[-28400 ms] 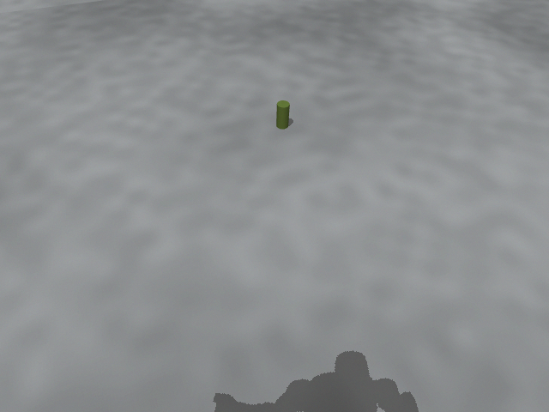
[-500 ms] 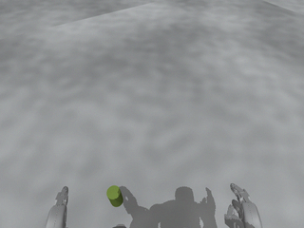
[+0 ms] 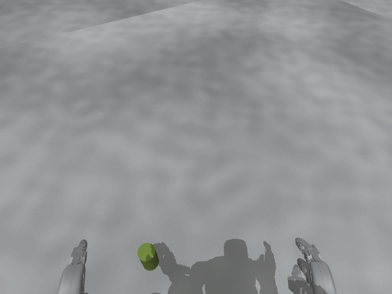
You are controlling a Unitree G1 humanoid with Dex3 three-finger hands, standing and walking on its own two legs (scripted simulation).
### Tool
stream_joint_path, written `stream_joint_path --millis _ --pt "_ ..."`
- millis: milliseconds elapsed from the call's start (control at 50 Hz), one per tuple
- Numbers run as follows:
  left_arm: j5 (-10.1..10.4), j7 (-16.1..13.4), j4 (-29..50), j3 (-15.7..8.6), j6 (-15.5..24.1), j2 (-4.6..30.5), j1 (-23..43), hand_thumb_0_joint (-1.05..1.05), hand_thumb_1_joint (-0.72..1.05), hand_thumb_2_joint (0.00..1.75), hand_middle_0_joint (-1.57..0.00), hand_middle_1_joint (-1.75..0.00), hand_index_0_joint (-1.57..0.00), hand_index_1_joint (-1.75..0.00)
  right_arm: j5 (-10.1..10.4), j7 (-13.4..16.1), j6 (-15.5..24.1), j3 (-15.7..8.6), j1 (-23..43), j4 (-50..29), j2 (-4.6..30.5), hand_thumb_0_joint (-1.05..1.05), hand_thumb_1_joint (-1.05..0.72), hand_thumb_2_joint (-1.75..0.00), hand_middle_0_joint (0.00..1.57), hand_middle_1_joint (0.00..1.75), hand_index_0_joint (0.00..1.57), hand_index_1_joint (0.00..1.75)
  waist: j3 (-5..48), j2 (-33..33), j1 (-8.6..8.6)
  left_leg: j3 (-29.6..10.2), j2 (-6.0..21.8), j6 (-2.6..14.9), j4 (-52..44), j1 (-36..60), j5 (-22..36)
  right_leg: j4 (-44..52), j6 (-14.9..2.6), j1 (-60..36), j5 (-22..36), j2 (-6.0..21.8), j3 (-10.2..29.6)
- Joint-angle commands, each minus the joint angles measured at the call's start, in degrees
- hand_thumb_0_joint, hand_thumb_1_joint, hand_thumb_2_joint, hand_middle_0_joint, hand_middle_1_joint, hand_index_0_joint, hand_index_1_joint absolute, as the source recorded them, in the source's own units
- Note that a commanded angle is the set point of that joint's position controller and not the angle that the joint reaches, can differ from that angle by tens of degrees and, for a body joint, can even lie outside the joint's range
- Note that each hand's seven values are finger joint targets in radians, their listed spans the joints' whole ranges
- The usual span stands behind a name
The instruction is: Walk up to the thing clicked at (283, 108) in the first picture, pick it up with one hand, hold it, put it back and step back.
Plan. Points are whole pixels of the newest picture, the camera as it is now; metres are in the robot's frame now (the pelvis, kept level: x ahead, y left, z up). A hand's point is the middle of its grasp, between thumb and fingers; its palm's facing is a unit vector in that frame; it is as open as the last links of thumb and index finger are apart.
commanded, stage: home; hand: left
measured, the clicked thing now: (148, 257) +0.39 +0.19 -0.65
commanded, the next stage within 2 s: stand in 0.04 s
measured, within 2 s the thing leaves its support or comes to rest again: neither
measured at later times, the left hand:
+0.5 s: hand (104, 292) +0.16 +0.18 -0.07, palm faces +0.05 -0.95 -0.31, open 11.8 cm
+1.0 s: hand out of the picture +0.04 +0.26 -0.11, palm faces +0.00 -0.94 -0.34, open 7.4 cm
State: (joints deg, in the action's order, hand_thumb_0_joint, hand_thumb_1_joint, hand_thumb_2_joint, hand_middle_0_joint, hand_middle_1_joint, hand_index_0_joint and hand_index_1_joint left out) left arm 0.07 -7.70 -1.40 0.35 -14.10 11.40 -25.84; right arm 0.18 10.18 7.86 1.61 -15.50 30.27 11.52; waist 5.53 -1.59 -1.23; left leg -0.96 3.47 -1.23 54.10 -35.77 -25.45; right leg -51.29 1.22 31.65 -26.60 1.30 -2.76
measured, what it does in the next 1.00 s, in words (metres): stands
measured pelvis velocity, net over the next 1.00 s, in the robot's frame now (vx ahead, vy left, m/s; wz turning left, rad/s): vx -0.01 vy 0.01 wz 0.01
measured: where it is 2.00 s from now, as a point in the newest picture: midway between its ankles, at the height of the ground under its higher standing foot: outside the picture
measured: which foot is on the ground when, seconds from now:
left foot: down 0.00-1.00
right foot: down 0.00-1.00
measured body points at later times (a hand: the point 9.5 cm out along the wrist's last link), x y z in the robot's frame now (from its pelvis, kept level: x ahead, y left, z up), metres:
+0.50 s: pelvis -0.01 +0.00 +0.00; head +0.01 +0.00 +0.45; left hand +0.15 +0.23 -0.05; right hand +0.15 -0.24 -0.08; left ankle +0.02 +0.13 -0.69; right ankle -0.01 -0.14 -0.69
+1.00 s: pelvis -0.01 +0.01 +0.05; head -0.01 +0.01 +0.50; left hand +0.04 +0.30 -0.09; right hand +0.06 -0.27 -0.09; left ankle +0.02 +0.13 -0.69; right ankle -0.01 -0.14 -0.69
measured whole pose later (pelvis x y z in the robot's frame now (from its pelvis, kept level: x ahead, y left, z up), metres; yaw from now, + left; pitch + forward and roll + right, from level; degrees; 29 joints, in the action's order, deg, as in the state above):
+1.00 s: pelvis -0.01 +0.01 +0.05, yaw +1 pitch -3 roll +0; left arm -1.7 -1.0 -57.8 -0.4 -0.5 18.8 -12.5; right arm -1.9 0.6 0.1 -0.8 -10.8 59.3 17.3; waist -3.5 0.4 0.7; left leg 0.8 0.4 0.1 29.1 -12.6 -13.2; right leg -28.8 2.4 9.7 -15.5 3.8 -2.2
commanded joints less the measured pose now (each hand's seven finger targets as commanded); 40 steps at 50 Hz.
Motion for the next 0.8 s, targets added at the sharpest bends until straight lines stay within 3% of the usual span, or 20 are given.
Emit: stream_joint_path --millis 0,120,140,160,180,320,340,360,420,440,460,500,560,620,740,780 --pt "-0.3 -0.8 10.6 -3.3 2.9 5.6 0.6 0.0 -0.61 0.02 -0.05 -0.04 -0.05 -0.04 -0.2 0.7 2.8 -3.5 2.9 -8.6 7.2 0.0 -0.9 -0.9 0.2 0.3 0.2 0.3 7.5 -0.5 0.07 1.1 -2.2 0.95 -8.1 7.9 15.9 7.7 -1.23 -2.2 15.7 -2.4 -1.4" --pt "-0.2 -0.8 9.6 -3.1 2.6 5.2 0.6 0.0 -0.6 0.02 -0.05 -0.04 -0.05 -0.04 0.0 0.4 2.5 -2.9 3.9 -9.0 6.6 0.0 -0.9 -0.9 0.2 0.3 0.2 0.3 4.9 -0.5 0.49 1.2 -2.4 0.96 -8.8 6.6 12.6 8.8 -1.27 -1.4 12.6 -2.2 -1.4" --pt "-0.2 -0.8 10.2 -3.0 2.6 5.2 1.1 0.0 -0.52 0.1 -0.13 -0.12 -0.13 -0.12 -0.1 0.6 2.5 -3.4 3.5 -9.2 7.2 0.0 -0.9 -0.9 0.2 0.3 0.2 0.3 5.7 -0.1 -0.09 1.3 -2.4 1.05 -8.7 6.9 12.2 8.9 -1.21 -1.2 12.4 -2.2 -1.2" --pt "-0.1 -0.7 10.8 -3.6 2.7 5.8 1.4 0.0 -0.44 0.18 -0.2 -0.2 -0.2 -0.2 0.0 0.6 2.5 -3.0 3.6 -9.2 6.7 0.0 -0.9 -0.9 0.2 0.3 0.2 0.3 5.7 -0.2 0.4 1.4 -2.6 1.1 -8.8 6.5 11.8 9.2 -1.23 -1.5 12.1 -2.1 -1.2" --pt "-0.2 -0.8 9.8 -2.7 2.5 5.0 1.3 0.0 -0.36 0.26 -0.2 -0.28 -0.2 -0.28 -0.1 0.6 2.5 -3.0 3.8 -9.3 6.9 0.0 -0.9 -0.9 0.2 0.3 0.2 0.3 4.4 0.1 -0.12 1.7 -2.6 1.15 -8.8 6.3 10.9 9.6 -1.1 -0.9 11.5 -2.0 -1.1" --pt "-0.2 -0.9 10.4 -3.2 2.4 5.5 1.6 0.0 0.2 0.82 -0.2 -0.3 -0.2 -0.3 -0.1 0.7 2.7 -3.2 3.5 -9.1 7.2 0.0 -0.9 -0.9 0.2 0.3 0.2 0.3 5.2 -1.4 0.15 0.9 -2.2 0.89 -9.8 7.1 10.6 8.3 -1.46 -0.8 10.4 -2.4 -1.6" --pt "-0.2 -0.8 11.0 -2.2 2.6 4.8 2.0 0.0 0.28 0.9 -0.2 -0.3 -0.2 -0.3 -0.1 0.6 2.7 -3.2 3.4 -9.2 7.1 0.0 -0.9 -0.9 0.2 0.3 0.2 0.3 6.3 -1.9 -0.23 0.9 -2.2 0.87 -9.8 7.5 10.4 8.4 -1.56 -0.6 10.3 -2.4 -1.5" --pt "-0.1 -0.9 10.5 -2.8 2.6 5.4 3.2 0.0 0.36 0.9 -0.2 -0.3 -0.2 -0.3 0.0 0.6 2.7 -3.3 3.8 -9.0 7.4 0.0 -0.9 -0.9 0.2 0.3 0.2 0.3 4.6 -1.2 -0.14 0.5 -2.1 0.9 -10.4 6.5 8.6 8.5 -1.6 0.1 8.5 -2.4 -1.8" --pt "-0.2 -1.0 10.4 -2.8 2.5 5.3 1.7 0.0 0.6 0.9 -0.2 -0.3 -0.2 -0.3 -0.1 0.7 2.8 -3.3 3.5 -9.2 7.2 0.0 -0.9 -0.9 0.2 0.3 0.2 0.3 5.9 -1.4 0.19 0.6 -2.1 0.89 -10.2 7.1 9.7 8.4 -1.59 -0.3 9.4 -2.4 -1.7" --pt "-5.4 2.0 -9.7 -5.6 8.8 14.1 9.7 0.0 0.68 0.9 -0.2 -0.3 -0.2 -0.3 -6.1 -2.7 -1.3 -5.5 6.7 2.9 15.3 0.0 -0.9 -0.9 0.2 0.3 0.2 0.3 -3.0 4.0 2.08 -2.7 -0.5 3.29 -12.0 6.2 15.0 10.7 -4.37 -8.3 9.8 3.1 3.4" --pt "-6.1 3.5 -14.5 -6.2 11.2 14.9 8.3 0.0 0.76 0.9 -0.2 -0.3 -0.2 -0.3 -6.5 -4.7 -2.7 -6.0 5.4 5.0 15.0 0.0 -0.9 -0.9 0.2 0.3 0.2 0.3 0.7 6.7 2.18 -1.1 -0.6 4.45 -10.7 8.6 14.4 11.2 -5.91 -9.5 12.0 4.5 6.1" --pt "-4.8 5.1 -18.7 -4.9 14.0 15.6 8.4 0.0 0.9 0.9 -0.2 -0.3 -0.2 -0.3 -5.0 -6.5 -3.9 -6.1 6.2 5.9 13.8 0.0 -0.9 -0.9 0.2 0.3 0.2 0.3 1.0 5.1 1.52 -1.6 -1.4 4.78 -10.9 11.3 13.1 13.7 -6.59 -9.5 12.5 5.5 8.6" --pt "-3.1 6.0 -24.9 -4.6 15.1 15.2 12.2 0.0 0.9 0.9 -0.2 -0.3 -0.2 -0.3 -3.5 -8.7 -3.9 -6.2 5.8 8.9 14.3 0.0 -0.9 -0.9 0.2 0.3 0.2 0.3 -0.2 2.1 1.77 -2.3 -1.2 4.53 -14.7 15.3 13.2 14.7 -5.05 -8.1 11.4 4.8 6.8" --pt "-2.7 6.0 -31.2 -4.5 15.6 15.9 14.2 0.0 0.9 0.9 -0.2 -0.3 -0.2 -0.3 -3.4 -9.4 -4.5 -6.2 7.5 11.6 14.4 0.0 -0.9 -0.9 0.2 0.3 0.2 0.3 -2.8 1.4 1.91 -3.5 -0.5 4.75 -19.4 15.6 9.4 17.1 -4.05 -8.7 7.5 4.2 5.9" --pt "-2.3 5.8 -41.3 -4.1 16.4 16.3 14.8 0.0 0.9 0.9 -0.2 -0.3 -0.2 -0.3 -2.9 -9.4 -5.4 -6.1 6.9 17.5 15.1 0.0 -0.9 -0.9 0.2 0.3 0.2 0.3 -2.8 0.4 2.16 -4.4 0.4 4.21 -23.9 19.2 15.2 21.1 -3.22 -16.3 14.4 4.7 5.1" --pt "-2.0 5.8 -44.0 -4.0 16.1 16.6 15.1 0.0 0.9 0.9 -0.2 -0.3 -0.2 -0.3 -2.8 -9.3 -5.6 -5.9 6.8 19.2 15.6 0.0 -0.9 -0.9 0.2 0.3 0.2 0.3 -3.9 -0.3 1.88 -5.3 1.0 4.04 -27.6 20.0 12.9 22.6 -3.06 -17.2 12.8 4.3 4.6"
